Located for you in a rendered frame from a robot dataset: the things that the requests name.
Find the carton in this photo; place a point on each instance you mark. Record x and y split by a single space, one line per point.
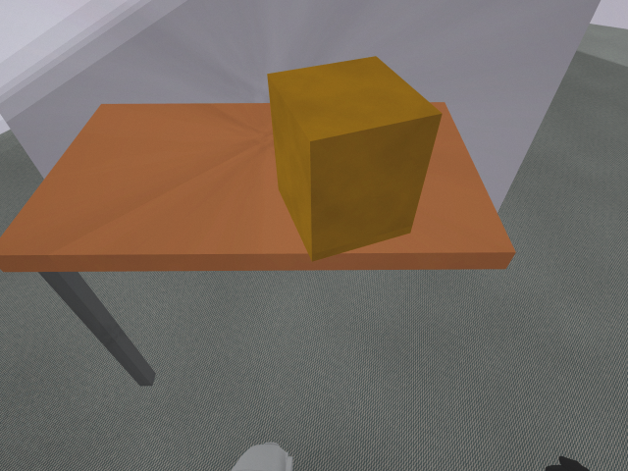
353 142

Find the robot left thigh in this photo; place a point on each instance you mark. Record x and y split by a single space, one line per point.
264 458

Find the table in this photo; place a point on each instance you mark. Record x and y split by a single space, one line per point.
194 187

